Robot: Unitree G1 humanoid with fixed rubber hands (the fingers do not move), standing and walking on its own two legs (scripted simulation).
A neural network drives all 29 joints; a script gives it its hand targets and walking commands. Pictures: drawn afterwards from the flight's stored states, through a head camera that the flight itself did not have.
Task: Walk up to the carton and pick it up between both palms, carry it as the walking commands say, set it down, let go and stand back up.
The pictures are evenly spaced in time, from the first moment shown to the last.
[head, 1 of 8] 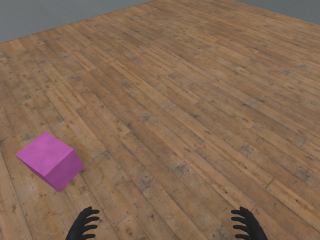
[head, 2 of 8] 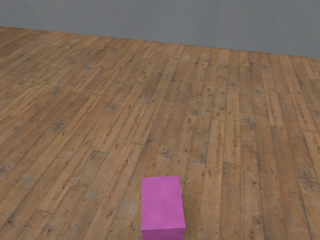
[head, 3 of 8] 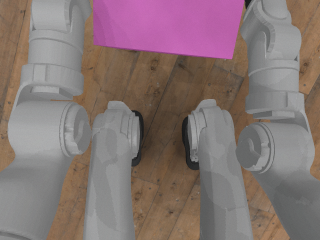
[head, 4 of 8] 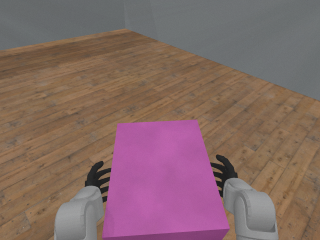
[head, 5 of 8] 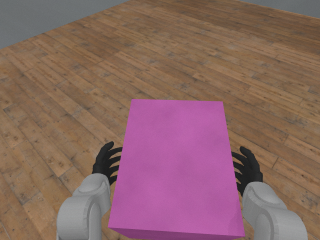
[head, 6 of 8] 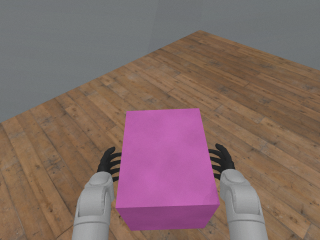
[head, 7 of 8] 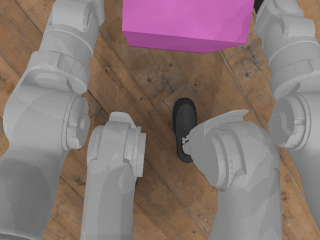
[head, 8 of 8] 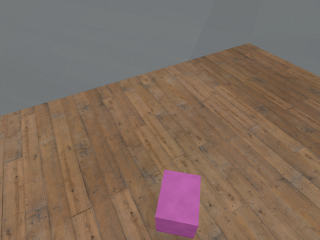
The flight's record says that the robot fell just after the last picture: no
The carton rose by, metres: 0.70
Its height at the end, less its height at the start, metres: +0.00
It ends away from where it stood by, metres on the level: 3.12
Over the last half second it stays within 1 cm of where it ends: yes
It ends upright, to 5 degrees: yes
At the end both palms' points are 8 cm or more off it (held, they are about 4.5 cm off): yes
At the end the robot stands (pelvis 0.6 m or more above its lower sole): yes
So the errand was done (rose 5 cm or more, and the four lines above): yes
